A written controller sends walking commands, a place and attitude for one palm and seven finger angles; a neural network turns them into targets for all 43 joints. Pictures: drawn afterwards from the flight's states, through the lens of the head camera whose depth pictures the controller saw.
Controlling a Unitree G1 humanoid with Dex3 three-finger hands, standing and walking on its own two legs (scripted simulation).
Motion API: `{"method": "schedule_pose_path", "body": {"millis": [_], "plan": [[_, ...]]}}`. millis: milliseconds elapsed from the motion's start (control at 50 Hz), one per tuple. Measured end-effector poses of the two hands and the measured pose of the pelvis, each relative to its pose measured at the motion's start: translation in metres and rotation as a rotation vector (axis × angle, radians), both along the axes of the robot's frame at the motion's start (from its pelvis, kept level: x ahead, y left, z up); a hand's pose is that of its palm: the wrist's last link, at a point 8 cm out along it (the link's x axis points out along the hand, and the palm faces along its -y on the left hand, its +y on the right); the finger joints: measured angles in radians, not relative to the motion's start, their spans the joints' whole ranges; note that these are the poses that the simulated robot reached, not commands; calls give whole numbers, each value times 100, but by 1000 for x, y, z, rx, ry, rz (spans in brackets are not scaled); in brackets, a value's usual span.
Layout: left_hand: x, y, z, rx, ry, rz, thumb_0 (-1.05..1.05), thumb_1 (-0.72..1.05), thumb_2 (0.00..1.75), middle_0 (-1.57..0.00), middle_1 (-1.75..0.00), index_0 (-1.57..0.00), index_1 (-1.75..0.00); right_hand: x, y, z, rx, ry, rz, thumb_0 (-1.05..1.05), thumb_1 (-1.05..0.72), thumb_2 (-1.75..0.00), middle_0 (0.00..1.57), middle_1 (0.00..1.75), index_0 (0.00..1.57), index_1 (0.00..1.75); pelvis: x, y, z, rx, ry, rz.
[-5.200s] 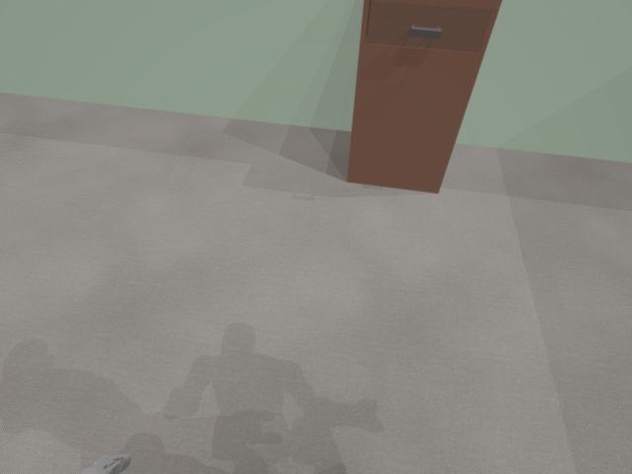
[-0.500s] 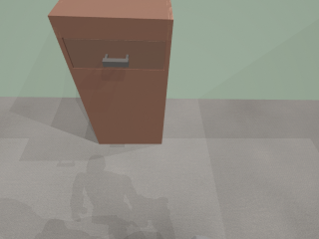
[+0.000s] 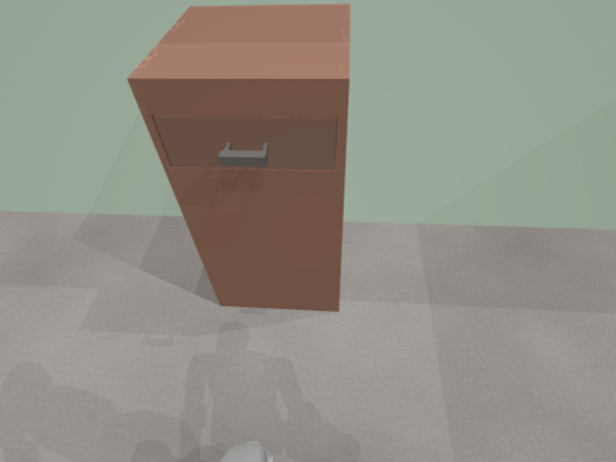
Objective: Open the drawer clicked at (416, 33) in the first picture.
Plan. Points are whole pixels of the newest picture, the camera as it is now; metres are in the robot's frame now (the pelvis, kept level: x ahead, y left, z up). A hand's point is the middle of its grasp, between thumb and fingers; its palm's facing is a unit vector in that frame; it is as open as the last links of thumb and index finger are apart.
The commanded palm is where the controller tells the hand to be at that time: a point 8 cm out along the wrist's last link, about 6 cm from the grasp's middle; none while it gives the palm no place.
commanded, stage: take the last steps up to it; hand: left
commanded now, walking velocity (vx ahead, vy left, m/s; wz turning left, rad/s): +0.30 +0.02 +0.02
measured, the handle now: (245, 152) +0.74 +0.21 -0.03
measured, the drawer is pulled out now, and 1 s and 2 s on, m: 0.00 0.00 0.00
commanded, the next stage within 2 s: come to a stop and stand still in 0.46 s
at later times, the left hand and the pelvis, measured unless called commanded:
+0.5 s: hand (178, 413) +0.22 +0.25 -0.18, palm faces +0.04 -0.98 -0.19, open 7.4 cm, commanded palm none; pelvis +0.15 +0.06 -0.01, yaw -2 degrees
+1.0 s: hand (194, 381) +0.28 +0.24 -0.18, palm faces +0.03 -0.97 -0.25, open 7.3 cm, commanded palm none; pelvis +0.18 +0.05 -0.02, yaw -1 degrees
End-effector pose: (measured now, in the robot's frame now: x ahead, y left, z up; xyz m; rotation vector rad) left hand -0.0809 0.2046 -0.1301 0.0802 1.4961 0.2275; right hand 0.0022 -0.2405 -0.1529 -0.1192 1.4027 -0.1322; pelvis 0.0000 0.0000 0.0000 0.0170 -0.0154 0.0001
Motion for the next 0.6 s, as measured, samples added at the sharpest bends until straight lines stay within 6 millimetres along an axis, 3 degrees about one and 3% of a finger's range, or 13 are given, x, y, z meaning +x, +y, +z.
{"method": "schedule_pose_path", "body": {"millis": [60, 140, 200, 240, 300, 420, 500, 600], "plan": [[-13, -2, -2, -30, 74, 40, 0, 91, 90, -21, -30, -21, -29, 37, 12, 1, -2, -24, 37, 0, -91, -90, 19, 30, 20, 30, 17, 9, -2, -8, 6, 9], [-17, 3, -9, -70, 162, 82, 0, 91, 90, -21, -30, -21, -29, 102, 39, 2, -4, -102, 92, 0, -91, -90, 19, 30, 20, 30, 43, 26, -9, -19, 15, 12], [-6, 17, -22, -98, 213, 93, 0, 90, 90, -21, -30, -21, -29, 152, 62, -1, -17, -196, 119, 0, -91, -90, 19, 30, 20, 30, 67, 44, -21, -29, 17, 6], [13, 30, -29, -105, 223, 73, 0, 91, 90, -21, -30, -21, -29, 173, 75, 0, -25, -250, 112, 0, -91, -90, 19, 30, 20, 30, 78, 53, -25, -19, 7, -6], [66, 54, -33, -84, 157, 22, 1, 91, 90, -21, -30, -21, -29, 183, 88, 5, -23, -269, 72, 0, -91, -90, 20, 30, 20, 30, 96, 61, -20, -11, -4, -29], [209, 90, -28, -17, -115, -74, 1, 91, 90, -20, -30, -20, -29, 186, 75, 19, -81, -250, -6, -4, -96, -90, 20, 30, 20, 30, 129, 67, -7, -4, -5, -35], [293, 94, -17, 11, -270, -117, 0, 91, 90, -20, -30, -20, -29, 169, 72, 14, -72, -147, -26, -3, -94, -90, 20, 30, 20, 30, 153, 63, -5, -1, -10, -31], [373, 77, -7, 28, -364, -192, 0, 91, 90, -20, -30, -20, -29, 145, 71, -1, -26, -10, -85, -1, -92, -90, 20, 30, 20, 30, 184, 50, -9, 6, -19, -37]]}}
